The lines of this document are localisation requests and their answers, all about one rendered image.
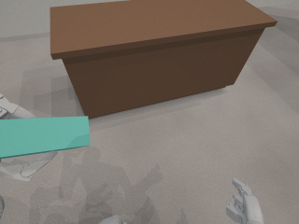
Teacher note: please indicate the right robot hand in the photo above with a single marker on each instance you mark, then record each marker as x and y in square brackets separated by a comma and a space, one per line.
[246, 209]

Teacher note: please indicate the table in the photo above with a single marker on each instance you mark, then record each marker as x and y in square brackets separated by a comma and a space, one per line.
[127, 54]

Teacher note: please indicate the left robot hand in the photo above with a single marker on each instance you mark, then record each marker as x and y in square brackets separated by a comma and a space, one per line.
[18, 169]

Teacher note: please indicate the sponge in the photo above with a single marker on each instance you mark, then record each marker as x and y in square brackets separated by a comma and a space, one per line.
[22, 137]

